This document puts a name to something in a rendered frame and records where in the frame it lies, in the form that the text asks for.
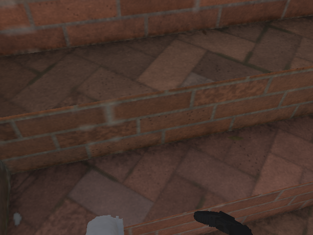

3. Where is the left robot thigh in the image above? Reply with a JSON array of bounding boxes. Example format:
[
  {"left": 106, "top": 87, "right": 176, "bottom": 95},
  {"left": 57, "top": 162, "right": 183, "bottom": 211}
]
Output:
[{"left": 85, "top": 214, "right": 124, "bottom": 235}]

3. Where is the right robot hand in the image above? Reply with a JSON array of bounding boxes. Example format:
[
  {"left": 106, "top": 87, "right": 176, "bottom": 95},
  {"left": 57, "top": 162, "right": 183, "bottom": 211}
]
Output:
[{"left": 194, "top": 211, "right": 253, "bottom": 235}]

